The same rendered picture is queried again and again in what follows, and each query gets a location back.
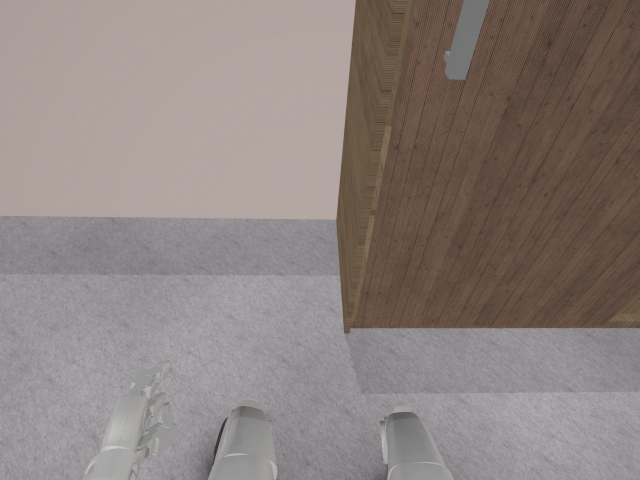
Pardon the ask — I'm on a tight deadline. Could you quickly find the left robot foot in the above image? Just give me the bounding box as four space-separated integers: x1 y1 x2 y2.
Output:
213 417 228 464

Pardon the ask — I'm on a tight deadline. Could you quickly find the robot left forearm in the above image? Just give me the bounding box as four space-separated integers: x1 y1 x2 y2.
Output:
82 449 139 480

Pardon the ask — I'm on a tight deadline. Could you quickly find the wardrobe door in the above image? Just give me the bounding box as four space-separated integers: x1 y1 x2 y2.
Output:
356 0 640 326
617 293 640 314

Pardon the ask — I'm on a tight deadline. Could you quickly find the right robot thigh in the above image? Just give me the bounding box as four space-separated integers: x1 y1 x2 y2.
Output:
380 412 454 480

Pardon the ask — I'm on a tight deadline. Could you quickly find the left robot hand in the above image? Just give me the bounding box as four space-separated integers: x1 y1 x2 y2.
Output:
100 360 179 464

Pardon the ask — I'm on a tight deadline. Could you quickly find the handle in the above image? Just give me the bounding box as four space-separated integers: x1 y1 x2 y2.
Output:
443 0 490 80

